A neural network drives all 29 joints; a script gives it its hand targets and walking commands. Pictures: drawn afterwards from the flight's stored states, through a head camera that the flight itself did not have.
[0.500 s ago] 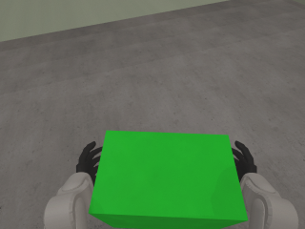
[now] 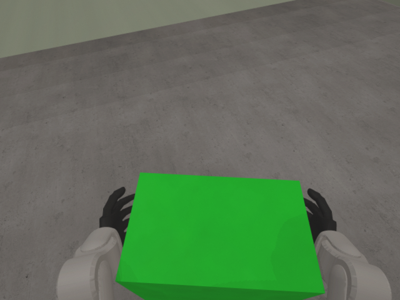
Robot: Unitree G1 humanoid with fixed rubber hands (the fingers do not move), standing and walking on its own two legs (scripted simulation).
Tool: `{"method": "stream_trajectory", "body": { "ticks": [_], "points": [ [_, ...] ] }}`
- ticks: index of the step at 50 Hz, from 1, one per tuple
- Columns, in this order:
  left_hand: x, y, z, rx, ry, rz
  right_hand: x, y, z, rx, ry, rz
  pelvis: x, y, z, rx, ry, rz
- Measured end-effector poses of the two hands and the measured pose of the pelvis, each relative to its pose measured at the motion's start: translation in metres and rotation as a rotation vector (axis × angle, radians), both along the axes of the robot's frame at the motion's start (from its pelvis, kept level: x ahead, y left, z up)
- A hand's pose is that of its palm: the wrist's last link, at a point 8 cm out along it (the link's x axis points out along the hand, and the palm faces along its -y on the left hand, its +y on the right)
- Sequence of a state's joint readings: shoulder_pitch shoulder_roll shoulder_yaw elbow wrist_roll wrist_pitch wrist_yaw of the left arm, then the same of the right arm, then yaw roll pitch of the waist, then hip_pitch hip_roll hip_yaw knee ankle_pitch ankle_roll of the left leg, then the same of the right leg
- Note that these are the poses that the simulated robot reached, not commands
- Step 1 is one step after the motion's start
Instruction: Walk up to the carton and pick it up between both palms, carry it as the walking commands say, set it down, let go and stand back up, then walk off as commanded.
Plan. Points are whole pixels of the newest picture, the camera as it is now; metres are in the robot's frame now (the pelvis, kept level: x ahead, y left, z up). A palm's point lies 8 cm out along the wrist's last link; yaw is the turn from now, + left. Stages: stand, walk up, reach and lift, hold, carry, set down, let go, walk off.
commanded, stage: carry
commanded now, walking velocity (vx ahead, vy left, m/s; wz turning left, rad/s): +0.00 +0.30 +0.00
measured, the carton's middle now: (213, 248) +0.22 +0.00 +0.01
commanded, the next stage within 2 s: none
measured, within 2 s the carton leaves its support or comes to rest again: neither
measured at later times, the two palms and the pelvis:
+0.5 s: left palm (17, 250) +0.19 +0.34 +0.07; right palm (223, 261) +0.18 -0.01 +0.05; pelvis -0.03 +0.17 -0.01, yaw -3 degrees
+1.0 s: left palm out of the picture +0.18 +0.51 +0.07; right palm (118, 263) +0.18 +0.16 +0.06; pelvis -0.05 +0.34 -0.01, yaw -3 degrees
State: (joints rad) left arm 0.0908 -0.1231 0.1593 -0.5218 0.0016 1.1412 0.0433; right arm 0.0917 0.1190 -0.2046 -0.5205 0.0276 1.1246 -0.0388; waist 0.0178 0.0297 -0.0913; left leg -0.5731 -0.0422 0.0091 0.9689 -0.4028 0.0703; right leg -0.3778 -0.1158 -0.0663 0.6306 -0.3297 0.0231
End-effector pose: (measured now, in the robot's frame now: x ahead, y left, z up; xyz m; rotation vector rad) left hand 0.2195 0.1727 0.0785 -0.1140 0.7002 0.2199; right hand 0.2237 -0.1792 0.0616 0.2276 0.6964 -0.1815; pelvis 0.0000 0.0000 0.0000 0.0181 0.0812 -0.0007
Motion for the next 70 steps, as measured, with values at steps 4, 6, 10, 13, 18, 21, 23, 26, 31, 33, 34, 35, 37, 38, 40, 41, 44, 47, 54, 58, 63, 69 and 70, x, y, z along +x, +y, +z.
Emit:
{"method": "stream_trajectory", "body": {
  "ticks": [4,6,10,13,18,21,23,26,31,33,34,35,37,38,40,41,44,47,54,58,63,69,70],
  "points": [
    [-0.009,0.039,0.005,0.007,-0.021,0.029,0.004,0.040,0.006,0.000,-0.023,0.031,-0.005,0.033,0.001,0.001,0.005,0.030],
    [-0.013,0.063,0.002,0.001,-0.031,0.043,0.005,0.063,0.006,-0.007,-0.032,0.045,-0.007,0.053,-0.003,-0.004,0.004,0.045],
    [-0.025,0.109,-0.011,-0.029,-0.023,0.065,0.003,0.110,0.006,-0.036,-0.025,0.070,-0.013,0.091,-0.008,-0.015,-0.035,0.050],
    [-0.032,0.129,-0.014,-0.055,0.000,0.064,-0.006,0.130,0.011,-0.060,-0.002,0.067,-0.019,0.110,-0.003,-0.038,-0.051,0.047],
    [-0.027,0.147,-0.011,-0.038,-0.007,0.009,-0.019,0.147,0.008,-0.044,-0.008,0.013,-0.024,0.140,-0.005,-0.019,-0.042,-0.011],
    [-0.023,0.152,-0.010,-0.009,-0.006,-0.028,-0.029,0.152,0.000,-0.017,-0.007,-0.024,-0.028,0.156,-0.008,0.001,-0.027,-0.050],
    [-0.024,0.156,-0.011,0.005,-0.002,-0.042,-0.035,0.156,-0.007,-0.002,-0.003,-0.038,-0.031,0.164,-0.011,0.012,-0.022,-0.059],
    [-0.029,0.170,-0.011,-0.007,0.024,-0.038,-0.042,0.170,-0.008,-0.007,0.026,-0.037,-0.033,0.178,-0.005,0.002,-0.015,-0.040],
    [-0.035,0.208,-0.001,-0.005,0.015,-0.014,-0.037,0.208,0.005,-0.013,0.014,-0.010,-0.038,0.211,0.004,0.004,0.007,-0.012],
    [-0.038,0.229,0.001,-0.001,-0.005,0.003,-0.032,0.229,0.008,-0.013,-0.007,0.008,-0.040,0.228,0.004,0.004,0.008,0.003],
    [-0.039,0.240,0.002,-0.001,-0.012,0.010,-0.031,0.240,0.009,-0.014,-0.015,0.016,-0.040,0.237,0.002,0.002,0.009,0.010],
    [-0.040,0.252,0.000,-0.005,-0.018,0.017,-0.029,0.252,0.009,-0.018,-0.021,0.022,-0.040,0.247,0.001,-0.001,0.009,0.016],
    [-0.042,0.277,-0.006,-0.016,-0.031,0.029,-0.027,0.278,0.007,-0.029,-0.034,0.035,-0.039,0.269,-0.006,-0.013,-0.003,0.028],
    [-0.045,0.289,-0.010,-0.022,-0.027,0.036,-0.027,0.289,0.005,-0.033,-0.030,0.043,-0.040,0.278,-0.008,-0.014,-0.013,0.033],
    [-0.050,0.306,-0.013,-0.032,-0.001,0.044,-0.030,0.307,0.006,-0.040,-0.004,0.048,-0.042,0.292,-0.004,-0.024,-0.029,0.029],
    [-0.051,0.312,-0.013,-0.040,0.008,0.043,-0.032,0.313,0.007,-0.047,0.005,0.047,-0.043,0.298,-0.002,-0.031,-0.034,0.028],
    [-0.050,0.325,-0.015,-0.047,0.018,0.025,-0.037,0.326,0.008,-0.055,0.015,0.029,-0.045,0.315,-0.001,-0.034,-0.045,0.008],
    [-0.045,0.334,-0.014,-0.029,0.016,-0.005,-0.043,0.334,0.003,-0.037,0.013,-0.001,-0.046,0.331,-0.003,-0.015,-0.030,-0.024],
    [-0.042,0.351,-0.008,0.016,0.028,-0.042,-0.055,0.352,-0.010,0.012,0.026,-0.039,-0.049,0.360,-0.003,0.000,-0.010,-0.047],
    [-0.043,0.375,-0.001,0.000,0.008,-0.032,-0.051,0.375,0.005,-0.006,0.004,-0.028,-0.049,0.380,0.003,-0.003,0.006,-0.032],
    [-0.045,0.410,-0.002,-0.030,-0.031,-0.023,-0.048,0.410,0.015,-0.039,-0.033,-0.019,-0.048,0.412,-0.001,-0.023,-0.012,-0.026],
    [-0.050,0.431,-0.003,-0.052,-0.019,-0.037,-0.059,0.431,0.022,-0.060,-0.022,-0.035,-0.055,0.435,0.003,-0.046,-0.030,-0.044],
    [-0.051,0.432,-0.005,-0.054,-0.015,-0.044,-0.062,0.432,0.021,-0.062,-0.018,-0.042,-0.056,0.437,0.003,-0.045,-0.030,-0.051]
  ]
}}
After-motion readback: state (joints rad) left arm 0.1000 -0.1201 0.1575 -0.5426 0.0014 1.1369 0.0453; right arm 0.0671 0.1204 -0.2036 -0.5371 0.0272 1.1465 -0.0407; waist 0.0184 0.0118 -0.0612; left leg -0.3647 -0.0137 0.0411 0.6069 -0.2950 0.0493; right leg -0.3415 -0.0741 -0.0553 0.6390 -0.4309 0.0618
